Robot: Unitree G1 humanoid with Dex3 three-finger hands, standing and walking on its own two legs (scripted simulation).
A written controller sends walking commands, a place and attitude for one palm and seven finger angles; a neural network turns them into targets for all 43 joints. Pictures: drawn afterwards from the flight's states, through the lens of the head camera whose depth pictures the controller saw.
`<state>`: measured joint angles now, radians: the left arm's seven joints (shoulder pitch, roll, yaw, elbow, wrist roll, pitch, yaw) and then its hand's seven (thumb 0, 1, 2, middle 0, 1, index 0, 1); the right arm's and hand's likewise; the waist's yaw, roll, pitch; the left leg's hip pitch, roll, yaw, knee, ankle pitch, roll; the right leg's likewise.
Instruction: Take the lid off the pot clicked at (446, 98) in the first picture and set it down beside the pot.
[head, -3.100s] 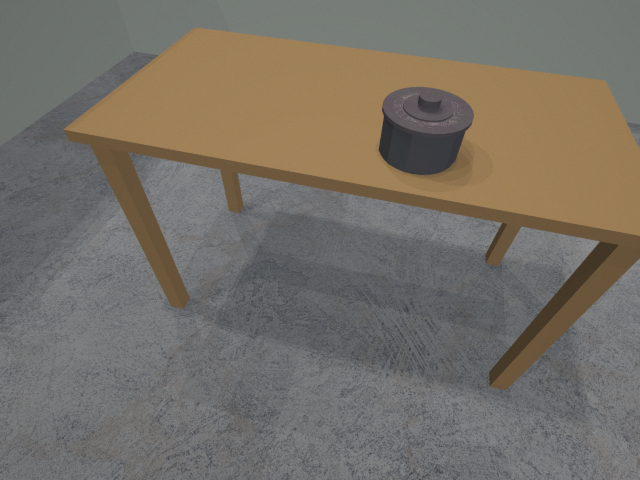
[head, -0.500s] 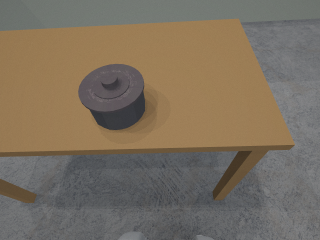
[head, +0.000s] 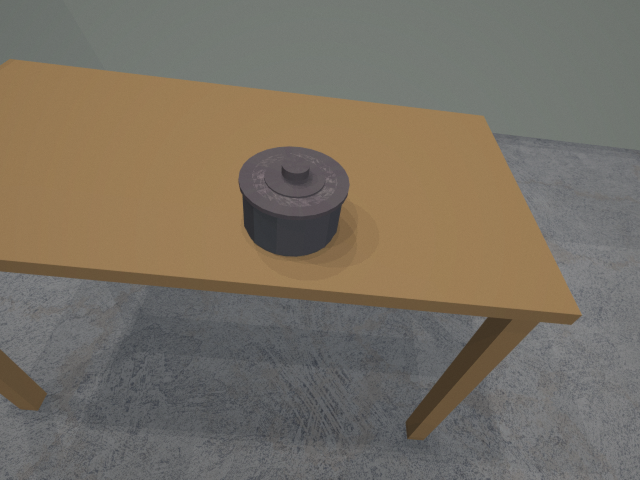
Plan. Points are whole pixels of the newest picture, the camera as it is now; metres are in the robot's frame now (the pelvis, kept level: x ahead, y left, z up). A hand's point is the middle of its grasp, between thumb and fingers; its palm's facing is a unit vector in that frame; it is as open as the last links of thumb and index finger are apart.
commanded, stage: come to a stop and stand still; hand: left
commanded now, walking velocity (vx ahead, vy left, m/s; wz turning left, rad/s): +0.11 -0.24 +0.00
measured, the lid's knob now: (295, 168) +0.53 +0.09 +0.11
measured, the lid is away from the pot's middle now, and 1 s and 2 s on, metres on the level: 0.00 0.00 0.00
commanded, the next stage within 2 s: look again from close up in 1.00 s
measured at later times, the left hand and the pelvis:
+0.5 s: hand out of the picture +0.10 +0.15 -0.18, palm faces -0.02 -0.98 -0.20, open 7.3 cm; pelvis +0.02 -0.02 +0.00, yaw -1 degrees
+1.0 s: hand out of the picture +0.00 +0.11 -0.18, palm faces +0.06 -0.98 -0.19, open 7.3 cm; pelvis +0.02 -0.06 +0.00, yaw +0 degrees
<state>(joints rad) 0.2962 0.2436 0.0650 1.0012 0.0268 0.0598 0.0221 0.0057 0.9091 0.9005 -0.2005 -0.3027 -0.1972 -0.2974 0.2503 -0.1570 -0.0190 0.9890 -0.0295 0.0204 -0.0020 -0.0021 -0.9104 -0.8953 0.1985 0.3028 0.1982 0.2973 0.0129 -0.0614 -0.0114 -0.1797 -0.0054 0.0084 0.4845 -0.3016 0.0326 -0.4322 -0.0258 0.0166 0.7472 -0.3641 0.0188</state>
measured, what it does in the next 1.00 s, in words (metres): steps on the spot: right foot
